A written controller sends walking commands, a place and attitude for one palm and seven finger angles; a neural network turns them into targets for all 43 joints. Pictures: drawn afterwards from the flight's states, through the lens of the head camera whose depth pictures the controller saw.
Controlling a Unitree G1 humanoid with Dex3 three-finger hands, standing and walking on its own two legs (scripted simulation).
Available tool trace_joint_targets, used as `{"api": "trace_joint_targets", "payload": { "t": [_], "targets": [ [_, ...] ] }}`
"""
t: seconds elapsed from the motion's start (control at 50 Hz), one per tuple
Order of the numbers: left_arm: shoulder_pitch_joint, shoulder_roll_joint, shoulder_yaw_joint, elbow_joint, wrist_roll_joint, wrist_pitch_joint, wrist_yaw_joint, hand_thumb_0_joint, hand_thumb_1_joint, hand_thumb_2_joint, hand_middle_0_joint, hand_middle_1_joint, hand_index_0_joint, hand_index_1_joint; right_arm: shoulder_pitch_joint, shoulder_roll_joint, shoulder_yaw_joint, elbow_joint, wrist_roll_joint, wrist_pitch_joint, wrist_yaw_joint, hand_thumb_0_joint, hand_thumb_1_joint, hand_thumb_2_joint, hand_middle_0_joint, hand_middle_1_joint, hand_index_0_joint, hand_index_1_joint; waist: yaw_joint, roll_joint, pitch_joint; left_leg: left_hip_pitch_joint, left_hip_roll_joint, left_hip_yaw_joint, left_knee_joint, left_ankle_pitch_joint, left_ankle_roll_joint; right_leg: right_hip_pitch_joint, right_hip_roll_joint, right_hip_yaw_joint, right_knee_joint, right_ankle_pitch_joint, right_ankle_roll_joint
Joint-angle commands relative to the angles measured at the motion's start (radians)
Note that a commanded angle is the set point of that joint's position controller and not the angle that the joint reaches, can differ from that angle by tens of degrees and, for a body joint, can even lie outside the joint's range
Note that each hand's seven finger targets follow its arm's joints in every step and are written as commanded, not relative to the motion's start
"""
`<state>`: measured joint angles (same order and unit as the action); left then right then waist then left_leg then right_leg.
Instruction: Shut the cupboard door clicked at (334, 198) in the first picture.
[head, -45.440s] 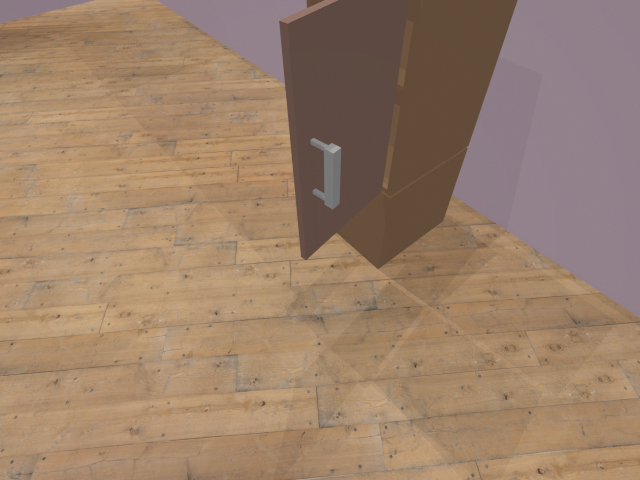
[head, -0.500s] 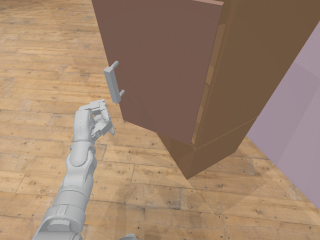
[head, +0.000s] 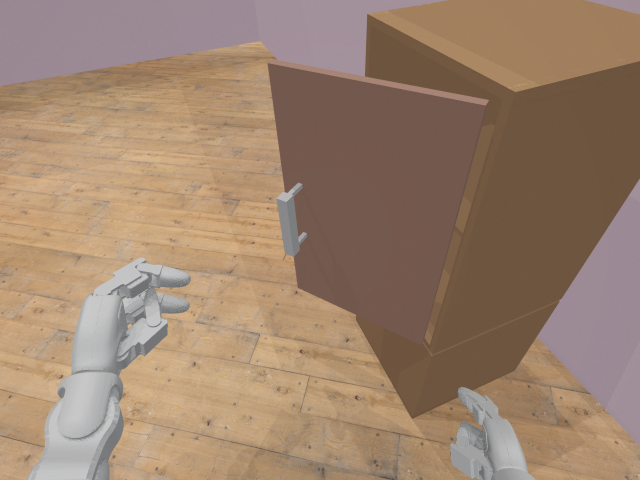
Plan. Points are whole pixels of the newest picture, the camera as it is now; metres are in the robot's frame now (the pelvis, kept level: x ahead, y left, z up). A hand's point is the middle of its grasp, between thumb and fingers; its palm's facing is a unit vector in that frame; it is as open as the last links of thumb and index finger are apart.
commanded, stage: draw the hand back to the body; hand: left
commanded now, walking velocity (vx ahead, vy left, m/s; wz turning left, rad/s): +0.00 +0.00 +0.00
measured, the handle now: (294, 219) +0.63 +0.13 -0.06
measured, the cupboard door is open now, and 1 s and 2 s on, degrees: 37 37 37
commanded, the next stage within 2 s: step back with the hand held close in 0.64 s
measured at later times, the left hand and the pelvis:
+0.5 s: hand (69, 363) +0.18 +0.26 +0.15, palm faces +0.47 -0.78 -0.40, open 7.2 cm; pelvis -0.01 -0.01 +0.00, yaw +1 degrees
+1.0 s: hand (90, 337) +0.21 +0.25 +0.15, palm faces +0.38 -0.79 -0.48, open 7.4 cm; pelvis +0.00 +0.00 +0.00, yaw -1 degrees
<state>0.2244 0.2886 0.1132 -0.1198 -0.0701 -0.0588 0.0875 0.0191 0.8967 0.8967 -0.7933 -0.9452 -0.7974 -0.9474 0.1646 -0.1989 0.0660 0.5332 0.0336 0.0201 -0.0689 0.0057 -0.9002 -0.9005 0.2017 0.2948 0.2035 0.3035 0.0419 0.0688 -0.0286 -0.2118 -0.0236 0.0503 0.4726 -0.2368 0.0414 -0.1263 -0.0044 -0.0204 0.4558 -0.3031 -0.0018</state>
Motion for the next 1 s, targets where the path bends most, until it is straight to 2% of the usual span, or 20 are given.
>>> {"api": "trace_joint_targets", "payload": {
  "t": [0.0,0.1,0.2,0.24,0.28,0.34,0.44,0.46,0.52,0.54,0.56,0.62,0.74,0.76,0.78,0.8,0.86,0.9,0.94,0.98],
  "targets": [
    [-0.076,0.184,0.167,-0.317,-0.006,-0.059,0.012,0.0,0.9,0.9,-0.53,-0.66,-0.53,-0.66,-0.101,-0.116,-0.05,-0.131,-0.005,-0.059,-0.004,0.0,-0.9,-0.9,0.2,0.3,0.2,0.3,-0.003,-0.02,-0.104,0.154,0.062,-0.065,-0.098,0.237,-0.03,-0.027,0.016,-0.019,-0.086,0.243,-0.018],
    [0.021,0.236,0.263,-0.423,-0.006,-0.069,0.023,0.0,0.9,0.9,-0.393,-0.51,-0.393,-0.51,-0.107,-0.113,-0.054,-0.118,-0.012,-0.089,0.0,0.0,-0.9,-0.9,0.2,0.3,0.2,0.3,0.011,0.025,-0.095,0.151,0.059,-0.067,-0.113,0.225,-0.035,-0.002,0.014,-0.02,-0.102,0.224,-0.018],
    [0.141,0.268,0.348,-0.475,-0.013,-0.079,0.031,0.0,0.9,0.9,-0.255,-0.36,-0.255,-0.36,-0.108,-0.118,-0.067,-0.102,-0.011,-0.115,0.003,0.0,-0.9,-0.9,0.2,0.3,0.2,0.3,0.018,0.008,-0.059,0.132,0.057,-0.058,-0.111,0.2,-0.032,-0.009,0.013,-0.021,-0.116,0.207,-0.014],
    [0.188,0.303,0.404,-0.478,-0.017,-0.085,0.034,0.0,0.9,0.9,-0.2,-0.3,-0.2,-0.3,-0.109,-0.124,-0.075,-0.096,-0.011,-0.127,0.002,0.0,-0.9,-0.9,0.2,0.3,0.2,0.3,0.026,-0.001,-0.043,0.118,0.055,-0.052,-0.112,0.175,-0.029,-0.008,0.013,-0.016,-0.129,0.194,-0.013],
    [0.178,0.22,0.327,-0.418,-0.015,-0.081,0.027,0.0,0.9,0.9,-0.2,-0.3,-0.2,-0.3,-0.103,-0.126,-0.075,-0.085,-0.011,-0.132,0.001,0.0,-0.9,-0.9,0.2,0.3,0.2,0.3,0.008,-0.029,0.018,0.108,0.053,-0.045,-0.118,0.136,-0.024,-0.051,0.008,-0.016,-0.135,0.159,-0.008],
    [0.135,0.2,0.294,-0.372,-0.009,-0.078,0.027,0.0,0.9,0.9,-0.2,-0.3,-0.2,-0.3,-0.095,-0.144,-0.086,-0.071,-0.011,-0.141,-0.003,0.0,-0.9,-0.9,0.2,0.3,0.2,0.3,-0.004,-0.071,0.061,0.106,0.053,-0.052,-0.13,0.067,-0.016,-0.089,0.008,-0.01,-0.156,0.095,-0.004],
    [0.095,0.279,0.348,-0.444,-0.001,-0.099,0.04,0.0,0.9,0.9,-0.2,-0.3,-0.2,-0.3,-0.103,-0.144,-0.09,-0.072,-0.017,-0.16,-0.016,0.0,-0.9,-0.9,0.2,0.3,0.2,0.3,0.018,-0.039,-0.053,0.14,0.04,-0.044,-0.117,0.089,-0.004,-0.035,0.001,0.002,-0.146,0.107,-0.005],
    [0.1,0.276,0.348,-0.467,-0.002,-0.105,0.042,0.0,0.9,0.9,-0.2,-0.3,-0.2,-0.3,-0.107,-0.135,-0.087,-0.078,-0.017,-0.165,-0.017,0.0,-0.9,-0.9,0.2,0.3,0.2,0.3,0.023,-0.032,-0.077,0.14,0.036,-0.041,-0.112,0.105,-0.003,-0.015,-0.004,0.003,-0.137,0.123,-0.006],
    [0.132,0.285,0.362,-0.499,-0.001,-0.11,0.047,0.0,0.9,0.9,-0.2,-0.3,-0.2,-0.3,-0.113,-0.123,-0.081,-0.074,-0.017,-0.176,-0.017,0.0,-0.9,-0.9,0.2,0.3,0.2,0.3,0.028,0.03,-0.071,0.142,0.03,-0.027,-0.093,0.151,-0.007,-0.011,-0.003,0.007,-0.137,0.177,-0.009],
    [0.138,0.309,0.383,-0.494,0.0,-0.109,0.048,0.0,0.9,0.9,-0.2,-0.3,-0.2,-0.3,-0.113,-0.127,-0.081,-0.066,-0.019,-0.18,-0.018,0.0,-0.9,-0.9,0.2,0.3,0.2,0.3,0.03,0.03,-0.054,0.132,0.031,-0.03,-0.093,0.147,-0.01,-0.013,-0.003,0.009,-0.149,0.173,-0.01],
    [0.139,0.284,0.364,-0.499,0.0,-0.11,0.046,0.0,0.9,0.9,-0.2,-0.3,-0.2,-0.3,-0.115,-0.12,-0.077,-0.068,-0.017,-0.181,-0.017,0.0,-0.9,-0.9,0.2,0.3,0.2,0.3,0.025,0.053,-0.031,0.128,0.032,-0.028,-0.096,0.155,-0.012,-0.019,-0.004,0.008,-0.143,0.182,-0.011],
    [0.169,0.272,0.371,-0.455,-0.005,-0.105,0.043,0.0,0.9,0.9,-0.2,-0.3,-0.2,-0.3,-0.103,-0.119,-0.08,-0.065,-0.018,-0.178,-0.013,0.0,-0.9,-0.9,0.2,0.3,0.2,0.3,0.025,0.036,-0.003,0.12,0.037,-0.022,-0.094,0.174,-0.015,-0.031,0.001,0.004,-0.139,0.208,-0.009],
    [0.199,0.238,0.355,-0.372,-0.019,-0.089,0.021,0.0,0.9,0.9,-0.2,-0.3,-0.2,-0.3,-0.097,-0.128,-0.09,-0.071,-0.015,-0.154,-0.01,0.0,-0.9,-0.9,0.2,0.3,0.2,0.3,0.021,-0.077,0.018,0.12,0.046,-0.018,-0.099,0.18,-0.008,-0.044,0.003,0.005,-0.149,0.212,0.002],
    [0.103,0.344,0.439,-0.439,-0.007,-0.13,0.029,0.0,0.9,0.9,-0.2,-0.3,-0.2,-0.3,-0.106,-0.166,-0.104,-0.088,-0.008,-0.134,-0.009,0.0,-0.9,-0.9,0.2,0.3,0.2,0.3,-0.017,-0.065,0.024,0.074,0.062,-0.03,-0.023,0.105,0.009,-0.132,-0.064,0.118,-0.203,0.237,0.003],
    [0.168,0.295,0.404,-0.383,-0.005,-0.141,0.027,0.0,0.9,0.9,-0.2,-0.3,-0.2,-0.3,-0.101,-0.152,-0.102,-0.069,-0.015,-0.124,-0.012,0.0,-0.9,-0.9,0.2,0.3,0.2,0.3,-0.024,-0.098,-0.006,0.071,0.058,-0.042,0.009,0.101,0.009,-0.13,-0.096,0.132,-0.195,0.275,-0.008],
    [0.185,0.278,0.383,-0.381,-0.002,-0.144,0.025,0.0,0.9,0.9,-0.2,-0.3,-0.2,-0.3,-0.105,-0.145,-0.101,-0.072,-0.017,-0.115,-0.009,0.0,-0.9,-0.9,0.2,0.3,0.2,0.3,-0.022,-0.115,-0.021,0.07,0.056,-0.037,0.023,0.108,0.008,-0.126,-0.111,0.14,-0.185,0.331,-0.008],
    [0.196,0.294,0.389,-0.421,0.003,-0.159,0.033,0.0,0.9,0.9,-0.2,-0.3,-0.2,-0.3,-0.102,-0.142,-0.106,-0.08,-0.014,-0.098,-0.014,0.0,-0.9,-0.9,0.2,0.3,0.2,0.3,-0.026,-0.088,-0.098,0.067,0.06,-0.031,0.03,0.194,0.001,-0.074,-0.124,0.117,-0.109,0.502,-0.008],
    [0.209,0.304,0.394,-0.469,0.001,-0.16,0.04,0.0,0.9,0.9,-0.2,-0.3,-0.2,-0.3,-0.097,-0.151,-0.113,-0.098,-0.013,-0.085,-0.019,0.0,-0.9,-0.9,0.2,0.3,0.2,0.3,-0.028,-0.041,-0.156,0.092,0.073,-0.034,0.013,0.329,0.0,-0.037,-0.099,0.085,-0.048,0.581,-0.002],
    [0.23,0.348,0.436,-0.517,-0.002,-0.156,0.046,0.0,0.9,0.9,-0.2,-0.3,-0.2,-0.3,-0.103,-0.158,-0.115,-0.113,-0.014,-0.071,-0.028,0.0,-0.9,-0.9,0.2,0.3,0.2,0.3,-0.025,-0.014,-0.197,0.12,0.087,-0.04,0.019,0.484,0.001,-0.023,-0.075,0.063,-0.006,0.647,0.006],
    [0.264,0.342,0.44,-0.536,-0.006,-0.147,0.05,0.0,0.9,0.9,-0.2,-0.3,-0.2,-0.3,-0.095,-0.152,-0.113,-0.135,-0.01,-0.051,-0.03,0.0,-0.9,-0.9,0.2,0.3,0.2,0.3,-0.026,-0.022,-0.217,0.113,0.103,-0.049,0.024,0.582,-0.001,-0.008,-0.059,0.049,0.034,0.659,0.007]
  ]
}}
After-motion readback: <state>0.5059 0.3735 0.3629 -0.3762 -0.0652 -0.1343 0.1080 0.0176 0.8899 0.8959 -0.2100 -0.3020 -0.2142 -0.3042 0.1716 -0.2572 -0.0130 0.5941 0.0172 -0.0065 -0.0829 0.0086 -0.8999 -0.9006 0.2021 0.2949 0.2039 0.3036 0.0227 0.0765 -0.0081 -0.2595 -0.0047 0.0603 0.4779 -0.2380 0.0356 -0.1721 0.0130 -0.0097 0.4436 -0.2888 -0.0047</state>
